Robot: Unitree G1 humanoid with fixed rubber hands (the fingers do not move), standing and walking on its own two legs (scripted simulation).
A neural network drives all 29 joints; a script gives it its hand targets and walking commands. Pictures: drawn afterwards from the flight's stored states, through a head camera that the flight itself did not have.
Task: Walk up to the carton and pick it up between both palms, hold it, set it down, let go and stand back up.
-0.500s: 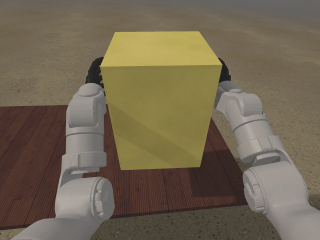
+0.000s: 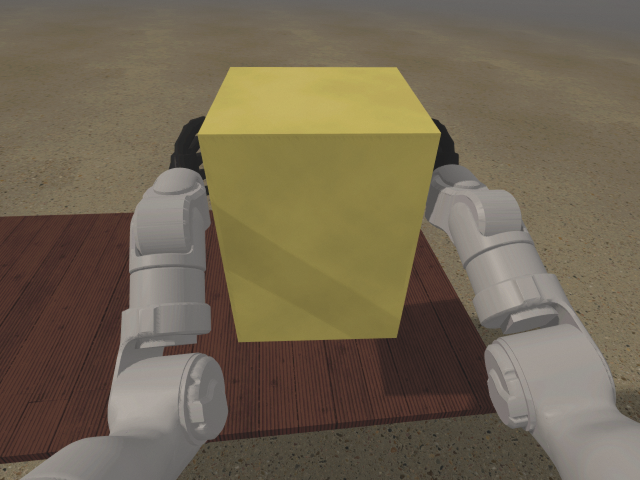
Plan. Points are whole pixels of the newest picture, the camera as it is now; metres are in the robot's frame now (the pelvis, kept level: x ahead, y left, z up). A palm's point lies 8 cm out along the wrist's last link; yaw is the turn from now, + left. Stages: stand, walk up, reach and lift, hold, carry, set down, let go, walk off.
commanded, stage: hold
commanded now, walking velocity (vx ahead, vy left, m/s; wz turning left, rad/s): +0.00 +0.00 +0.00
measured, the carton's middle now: (316, 206) +0.38 +0.01 +0.21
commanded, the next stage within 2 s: none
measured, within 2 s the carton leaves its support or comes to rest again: neither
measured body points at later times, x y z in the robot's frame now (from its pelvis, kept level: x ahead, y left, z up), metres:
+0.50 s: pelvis +0.00 +0.00 +0.00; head -0.09 +0.02 +0.44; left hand +0.37 +0.16 +0.25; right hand +0.38 -0.14 +0.26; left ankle +0.05 +0.12 -0.75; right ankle -0.04 -0.10 -0.75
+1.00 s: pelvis -0.01 +0.00 +0.00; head -0.09 +0.03 +0.44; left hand +0.38 +0.16 +0.25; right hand +0.38 -0.14 +0.26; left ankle +0.05 +0.12 -0.75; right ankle -0.04 -0.10 -0.75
